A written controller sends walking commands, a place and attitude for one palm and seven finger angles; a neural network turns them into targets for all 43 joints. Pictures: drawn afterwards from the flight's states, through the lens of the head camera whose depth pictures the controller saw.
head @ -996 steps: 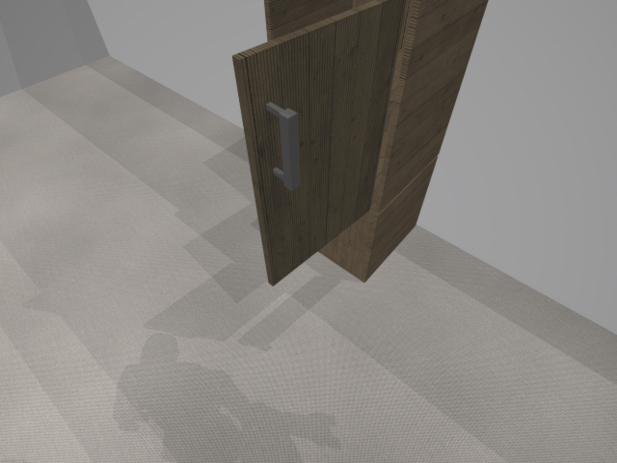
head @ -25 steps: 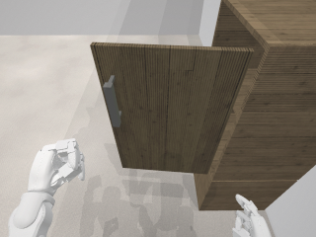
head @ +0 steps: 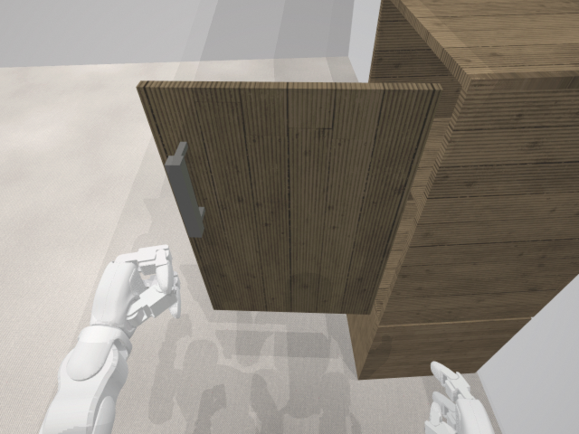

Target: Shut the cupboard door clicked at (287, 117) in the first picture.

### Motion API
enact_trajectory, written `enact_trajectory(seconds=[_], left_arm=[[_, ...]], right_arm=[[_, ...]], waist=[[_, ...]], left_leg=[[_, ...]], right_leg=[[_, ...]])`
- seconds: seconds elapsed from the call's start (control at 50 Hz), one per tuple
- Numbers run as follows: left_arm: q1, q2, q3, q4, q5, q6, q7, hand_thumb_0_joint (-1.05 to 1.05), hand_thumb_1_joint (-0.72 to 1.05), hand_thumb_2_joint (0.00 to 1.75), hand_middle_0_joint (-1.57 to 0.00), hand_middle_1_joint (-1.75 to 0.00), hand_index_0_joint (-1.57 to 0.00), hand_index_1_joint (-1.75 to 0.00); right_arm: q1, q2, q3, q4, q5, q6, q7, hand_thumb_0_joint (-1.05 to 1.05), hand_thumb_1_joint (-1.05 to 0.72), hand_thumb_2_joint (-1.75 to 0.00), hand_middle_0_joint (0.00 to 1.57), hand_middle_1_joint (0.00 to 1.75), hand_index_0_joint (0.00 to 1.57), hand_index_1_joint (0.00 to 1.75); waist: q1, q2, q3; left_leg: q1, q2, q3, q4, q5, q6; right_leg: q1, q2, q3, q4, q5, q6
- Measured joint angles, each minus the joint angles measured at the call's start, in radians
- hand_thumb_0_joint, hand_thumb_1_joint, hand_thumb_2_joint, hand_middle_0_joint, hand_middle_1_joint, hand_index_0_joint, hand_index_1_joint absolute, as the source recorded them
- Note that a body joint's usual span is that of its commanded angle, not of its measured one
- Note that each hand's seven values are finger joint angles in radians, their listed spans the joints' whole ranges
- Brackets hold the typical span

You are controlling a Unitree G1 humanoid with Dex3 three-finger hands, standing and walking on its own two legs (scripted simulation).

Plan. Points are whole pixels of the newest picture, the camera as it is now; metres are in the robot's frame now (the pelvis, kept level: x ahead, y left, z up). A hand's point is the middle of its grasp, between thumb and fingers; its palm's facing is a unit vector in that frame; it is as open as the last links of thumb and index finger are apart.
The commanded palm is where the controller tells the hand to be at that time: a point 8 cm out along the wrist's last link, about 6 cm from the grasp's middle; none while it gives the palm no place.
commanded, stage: bring the fist close to the handle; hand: left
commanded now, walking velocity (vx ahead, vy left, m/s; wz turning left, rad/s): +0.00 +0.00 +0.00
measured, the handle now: (189, 191) +0.44 +0.18 +0.11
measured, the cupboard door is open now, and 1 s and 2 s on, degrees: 85 85 72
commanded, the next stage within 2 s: push the door shut along its arc in 0.94 s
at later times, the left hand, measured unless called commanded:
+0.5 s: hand (193, 243) +0.33 +0.15 +0.12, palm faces +0.04 -1.00 -0.05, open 3.1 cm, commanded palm +0.31 +0.19 +0.11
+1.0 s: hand (199, 255) +0.33 +0.15 +0.09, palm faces +0.02 -1.00 -0.03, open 3.1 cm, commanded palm +0.31 +0.20 +0.11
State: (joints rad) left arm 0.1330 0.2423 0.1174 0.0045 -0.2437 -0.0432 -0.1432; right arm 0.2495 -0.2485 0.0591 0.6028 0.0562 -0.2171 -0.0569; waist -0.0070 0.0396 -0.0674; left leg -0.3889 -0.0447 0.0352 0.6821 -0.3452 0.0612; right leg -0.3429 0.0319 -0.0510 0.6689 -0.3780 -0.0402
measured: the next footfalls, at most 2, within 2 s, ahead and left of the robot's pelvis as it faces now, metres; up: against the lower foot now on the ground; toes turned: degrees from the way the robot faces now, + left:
none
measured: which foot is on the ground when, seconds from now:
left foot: down 0.00-1.00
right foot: down 0.00-1.00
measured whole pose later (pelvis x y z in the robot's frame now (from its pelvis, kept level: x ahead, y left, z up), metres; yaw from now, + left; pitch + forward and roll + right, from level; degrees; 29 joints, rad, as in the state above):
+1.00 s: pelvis +0.00 -0.02 +0.00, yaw +0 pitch +3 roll +0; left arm -0.13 0.24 0.13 0.31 -0.23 -0.11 -0.11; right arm 0.24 -0.27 0.03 0.62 0.07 -0.10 -0.04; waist -0.02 0.04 -0.05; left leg -0.38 -0.03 0.03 0.66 -0.34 0.04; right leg -0.34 0.05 -0.05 0.65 -0.37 -0.06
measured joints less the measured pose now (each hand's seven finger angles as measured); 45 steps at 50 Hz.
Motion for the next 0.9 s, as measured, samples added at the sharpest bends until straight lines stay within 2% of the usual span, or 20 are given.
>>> enact_trajectory(seconds=[0.08,0.14,0.26,0.32,0.42,0.48,0.58,0.64,0.68,0.8,0.84,0.9], left_arm=[[-0.038,0.005,0.023,0.006,0.011,-0.048,0.042,0.02,0.90,0.89,-1.30,-1.50,-1.30,-1.50],[-0.079,0.003,0.024,0.019,0.016,-0.074,0.044,0.02,0.90,0.90,-1.30,-1.50,-1.30,-1.50],[-0.140,-0.005,-0.001,0.112,0.009,-0.028,0.007,0.02,0.90,0.90,-1.30,-1.50,-1.30,-1.50],[-0.150,-0.006,0.001,0.141,0.014,-0.010,0.019,0.02,0.90,0.90,-1.30,-1.50,-1.30,-1.50],[-0.173,-0.009,0.018,0.132,0.026,-0.066,0.059,0.02,0.90,0.89,-1.30,-1.50,-1.30,-1.50],[-0.209,-0.010,0.018,0.149,0.030,-0.090,0.061,0.02,0.90,0.90,-1.30,-1.50,-1.30,-1.50],[-0.262,-0.017,-0.006,0.233,0.029,-0.048,0.040,0.02,0.90,0.90,-1.30,-1.50,-1.30,-1.50],[-0.270,-0.023,-0.012,0.264,0.033,-0.028,0.051,0.02,0.90,0.90,-1.30,-1.50,-1.30,-1.50],[-0.265,-0.029,-0.008,0.260,0.037,-0.038,0.066,0.02,0.90,0.90,-1.30,-1.50,-1.30,-1.50],[-0.252,-0.013,0.034,0.229,0.045,-0.119,0.084,0.02,0.90,0.89,-1.30,-1.50,-1.30,-1.50],[-0.256,0.000,0.044,0.244,0.042,-0.121,0.072,0.02,0.90,0.89,-1.30,-1.50,-1.30,-1.50],[-0.265,0.007,0.038,0.278,0.028,-0.092,0.046,0.02,0.90,0.90,-1.30,-1.50,-1.30,-1.50]], right_arm=[[0.000,0.000,-0.005,0.008,-0.004,0.002,0.006,0.01,-0.91,-0.89,0.20,0.30,0.21,0.30],[-0.001,-0.008,-0.009,0.015,-0.001,0.003,0.012,0.01,-0.91,-0.89,0.20,0.30,0.20,0.30],[-0.010,-0.015,-0.011,0.015,0.007,0.030,0.011,0.01,-0.91,-0.89,0.20,0.30,0.21,0.30],[-0.013,-0.009,-0.011,0.009,0.004,0.043,0.010,0.01,-0.91,-0.89,0.20,0.30,0.21,0.30],[-0.011,-0.004,-0.015,0.012,-0.003,0.044,0.018,0.01,-0.91,-0.89,0.20,0.30,0.20,0.30],[-0.011,-0.007,-0.018,0.017,0.000,0.049,0.025,0.01,-0.91,-0.89,0.20,0.30,0.20,0.30],[-0.011,-0.015,-0.020,0.014,0.011,0.077,0.026,0.01,-0.91,-0.89,0.20,0.30,0.20,0.30],[-0.015,-0.013,-0.018,0.009,0.010,0.091,0.023,0.01,-0.91,-0.89,0.20,0.30,0.20,0.30],[-0.013,-0.009,-0.019,0.007,0.006,0.093,0.022,0.01,-0.91,-0.89,0.20,0.30,0.20,0.30],[-0.001,-0.003,-0.020,0.018,-0.001,0.098,0.030,0.01,-0.91,-0.89,0.20,0.30,0.20,0.30],[0.002,-0.006,-0.022,0.019,0.004,0.104,0.033,0.01,-0.91,-0.89,0.20,0.30,0.20,0.30],[0.005,-0.017,-0.026,0.015,0.015,0.112,0.030,0.01,-0.91,-0.89,0.20,0.30,0.20,0.30]], waist=[[0.003,-0.012,0.011],[0.006,-0.005,0.012],[0.000,0.007,0.002],[-0.005,-0.001,0.003],[-0.003,-0.012,0.003],[-0.001,-0.008,-0.001],[-0.005,0.004,-0.004],[-0.011,-0.001,0.004],[-0.013,-0.007,0.010],[-0.011,-0.017,-0.002],[-0.010,-0.013,-0.008],[-0.008,0.001,-0.006]], left_leg=[[0.001,0.005,-0.003,0.005,-0.004,-0.007],[-0.004,0.007,-0.009,0.010,-0.007,-0.010],[-0.006,0.007,-0.008,0.000,-0.005,-0.012],[-0.002,0.009,-0.003,-0.009,-0.003,-0.015],[0.004,0.014,-0.001,-0.009,-0.007,-0.021],[0.002,0.016,-0.005,-0.004,-0.010,-0.024],[-0.002,0.014,-0.008,-0.007,-0.006,-0.024],[-0.002,0.015,-0.003,-0.016,0.000,-0.025],[0.001,0.017,0.002,-0.022,0.003,-0.026],[0.012,0.023,0.011,-0.028,0.002,-0.030],[0.014,0.024,0.008,-0.027,0.001,-0.030],[0.012,0.023,0.001,-0.023,0.002,-0.028]], right_leg=[[0.001,0.005,-0.003,0.004,-0.004,-0.007],[0.001,0.007,-0.009,0.003,-0.006,-0.010],[-0.004,0.008,-0.007,-0.003,-0.006,-0.011],[-0.006,0.010,-0.001,-0.003,-0.006,-0.015],[-0.002,0.015,0.001,-0.001,-0.010,-0.021],[-0.001,0.016,-0.003,0.000,-0.012,-0.023],[-0.005,0.015,-0.007,-0.003,-0.009,-0.022],[-0.009,0.016,-0.001,-0.005,-0.005,-0.023],[-0.010,0.017,0.004,-0.006,-0.002,-0.025],[-0.004,0.024,0.013,-0.009,-0.001,-0.028],[0.000,0.024,0.011,-0.012,-0.001,-0.027],[0.005,0.024,0.004,-0.018,0.002,-0.025]])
